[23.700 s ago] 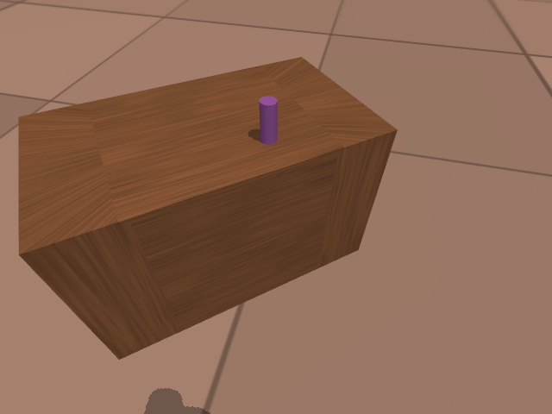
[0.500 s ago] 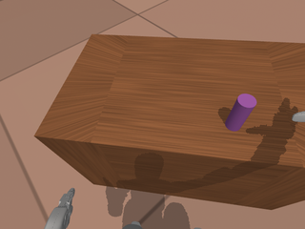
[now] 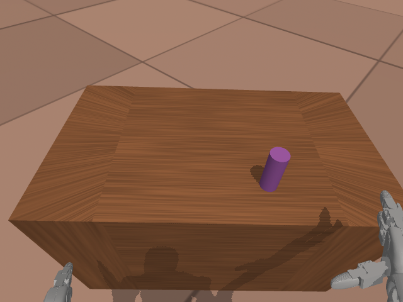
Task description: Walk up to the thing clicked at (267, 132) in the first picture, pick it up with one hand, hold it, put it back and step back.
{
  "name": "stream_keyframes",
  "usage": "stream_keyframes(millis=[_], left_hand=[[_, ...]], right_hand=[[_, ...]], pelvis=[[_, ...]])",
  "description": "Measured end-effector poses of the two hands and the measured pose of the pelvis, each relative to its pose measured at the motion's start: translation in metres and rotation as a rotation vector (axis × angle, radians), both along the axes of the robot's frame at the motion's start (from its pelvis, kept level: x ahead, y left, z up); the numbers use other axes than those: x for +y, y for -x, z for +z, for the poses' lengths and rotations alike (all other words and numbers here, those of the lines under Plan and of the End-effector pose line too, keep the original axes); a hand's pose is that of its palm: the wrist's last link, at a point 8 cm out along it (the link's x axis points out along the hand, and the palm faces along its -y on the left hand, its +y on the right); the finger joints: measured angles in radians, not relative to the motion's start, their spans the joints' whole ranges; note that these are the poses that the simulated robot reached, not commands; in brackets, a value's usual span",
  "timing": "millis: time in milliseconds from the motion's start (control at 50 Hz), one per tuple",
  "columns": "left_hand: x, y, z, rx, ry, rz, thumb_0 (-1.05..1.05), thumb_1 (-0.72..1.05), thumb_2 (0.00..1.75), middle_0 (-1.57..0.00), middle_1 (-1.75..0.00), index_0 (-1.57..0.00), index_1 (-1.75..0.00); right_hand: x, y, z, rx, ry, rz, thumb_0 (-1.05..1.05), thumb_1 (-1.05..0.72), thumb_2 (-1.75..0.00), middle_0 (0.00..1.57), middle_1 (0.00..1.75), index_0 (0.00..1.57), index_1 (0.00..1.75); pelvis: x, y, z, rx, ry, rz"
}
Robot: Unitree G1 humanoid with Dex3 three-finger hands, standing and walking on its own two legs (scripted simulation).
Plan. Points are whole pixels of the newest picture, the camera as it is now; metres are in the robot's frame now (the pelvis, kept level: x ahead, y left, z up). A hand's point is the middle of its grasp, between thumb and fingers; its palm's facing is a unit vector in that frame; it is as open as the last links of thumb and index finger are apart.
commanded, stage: sink last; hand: right
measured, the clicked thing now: (273, 170) +0.46 -0.19 -0.03
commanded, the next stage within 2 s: home in 0.50 s
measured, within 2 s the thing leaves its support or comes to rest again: neither
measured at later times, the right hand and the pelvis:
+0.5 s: hand (368, 299) +0.14 -0.25 +0.05, palm faces +0.38 +0.84 -0.39, open 17.6 cm; pelvis -0.03 +0.03 -0.01, yaw -1 degrees
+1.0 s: hand out of the picture +0.12 -0.19 -0.05, palm faces +0.20 +0.95 -0.23, open 17.5 cm; pelvis -0.04 +0.01 -0.01, yaw -1 degrees
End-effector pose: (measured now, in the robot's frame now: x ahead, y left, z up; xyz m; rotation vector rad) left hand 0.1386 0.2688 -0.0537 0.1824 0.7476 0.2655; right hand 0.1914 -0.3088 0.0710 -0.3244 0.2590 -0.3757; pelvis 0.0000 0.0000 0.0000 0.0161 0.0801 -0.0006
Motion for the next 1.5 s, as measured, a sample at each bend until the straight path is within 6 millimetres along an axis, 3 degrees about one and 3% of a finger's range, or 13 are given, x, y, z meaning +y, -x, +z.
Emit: stream_keyframes(millis=[140, 240, 320, 420, 520, 680, 780, 900, 1000, 1100, 1220, 1360, 1500], left_hand=[[-0.003, -0.016, 0.01, -0.107, -0.008, -0.056, -0.01, -0.52, 0.07, -0.06, -0.04, -0.04, -0.05], [-0.009, -0.009, 0.0, -0.116, 0.047, -0.064, -0.01, -0.52, 0.06, -0.06, -0.05, -0.05, -0.05], [0.009, 0.003, -0.007, -0.112, 0.033, -0.019, -0.01, -0.51, 0.06, -0.06, -0.05, -0.05, -0.05], [0.032, 0.02, -0.001, -0.121, -0.038, -0.009, -0.01, -0.51, 0.06, -0.06, -0.05, -0.05, -0.05], [0.02, 0.027, 0.0, -0.103, -0.033, -0.062, -0.01, -0.52, 0.06, -0.06, -0.04, -0.04, -0.05], [0.003, 0.02, 0.006, -0.173, -0.006, -0.069, -0.02, -0.5, 0.1, -0.07, -0.06, -0.06, -0.07], [-0.018, 0.017, 0.005, -0.186, 0.025, -0.111, -0.01, -0.34, 0.27, -0.1, -0.12, -0.09, -0.12], [-0.056, 0.017, -0.007, -0.141, 0.093, -0.173, -0.01, 0.03, 0.48, -0.14, -0.18, -0.13, -0.18], [-0.041, 0.021, -0.007, -0.12, 0.035, -0.132, -0.01, 0.36, 0.63, -0.17, -0.22, -0.16, -0.22], [-0.033, 0.017, -0.005, -0.121, -0.011, -0.12, 0.0, 0.63, 0.75, -0.18, -0.25, -0.18, -0.25], [-0.044, 0.009, -0.004, -0.146, 0.021, -0.132, 0.0, 0.8, 0.84, -0.2, -0.27, -0.19, -0.28], [-0.032, 0.007, -0.029, -0.061, 0.026, -0.104, 0.01, 0.88, 0.88, -0.21, -0.29, -0.2, -0.29], [-0.021, 0.011, -0.047, 0.011, 0.014, -0.079, 0.01, 0.9, 0.89, -0.21, -0.29, -0.2, -0.3]], right_hand=[[0.035, 0.051, 0.002, -0.02, -0.029, 0.014, -0.02, 0.57, -0.05, 0.05, 0.05, 0.06, 0.06], [0.046, 0.077, 0.0, 0.003, -0.04, 0.0, -0.02, 0.57, -0.05, 0.05, 0.06, 0.06, 0.06], [0.037, 0.083, 0.002, 0.012, -0.001, -0.048, -0.02, 0.57, -0.05, 0.06, 0.06, 0.06, 0.06], [0.028, 0.086, 0.004, -0.002, 0.046, -0.067, -0.02, 0.57, -0.05, 0.05, 0.06, 0.06, 0.06], [0.028, 0.089, 0.004, -0.043, 0.049, -0.062, -0.02, 0.58, -0.05, 0.05, 0.06, 0.06, 0.06], [0.015, 0.094, 0.027, -0.126, 0.11, -0.061, -0.02, 0.58, -0.05, 0.05, 0.06, 0.06, 0.06], [0.015, 0.097, -0.004, -0.046, 0.04, -0.064, -0.02, 0.57, -0.05, 0.05, 0.05, 0.06, 0.06], [0.051, 0.095, -0.062, 0.111, -0.131, 0.013, -0.02, 0.56, -0.05, 0.05, 0.05, 0.06, 0.05], [0.069, 0.096, -0.095, 0.241, -0.204, 0.053, -0.02, 0.56, -0.04, 0.05, 0.05, 0.06, 0.05], [0.085, 0.083, -0.125, 0.32, -0.238, 0.099, -0.02, 0.58, -0.03, 0.05, 0.04, 0.06, 0.05], [0.102, 0.063, -0.128, 0.32, -0.257, 0.145, -0.02, 0.57, -0.04, 0.05, 0.04, 0.06, 0.05], [0.088, 0.062, -0.121, 0.332, -0.195, 0.086, -0.02, 0.56, -0.04, 0.05, 0.05, 0.06, 0.05], [0.096, 0.064, -0.127, 0.386, -0.203, 0.078, -0.02, 0.54, -0.05, 0.05, 0.05, 0.06, 0.05]], pelvis=[[0.01, 0.003, -0.002, -0.018, 0.009, -0.015], [0.017, 0.01, -0.005, -0.031, 0.017, -0.027], [0.022, 0.02, -0.006, -0.042, 0.025, -0.031], [0.027, 0.029, -0.008, -0.047, 0.035, -0.023], [0.031, 0.035, -0.008, -0.05, 0.035, -0.024], [0.022, 0.035, -0.007, -0.061, 0.024, -0.026], [0.017, 0.037, -0.007, -0.056, 0.025, -0.015], [0.012, 0.039, -0.01, -0.03, 0.02, -0.014], [0.007, 0.035, -0.011, -0.018, 0.013, -0.014], [0.008, 0.035, -0.016, 0.001, 0.011, -0.009], [0.011, 0.028, -0.018, 0.012, 0.007, -0.009], [0.012, 0.019, -0.021, 0.016, -0.002, -0.008], [0.013, 0.017, -0.024, 0.032, 0.002, -0.006]])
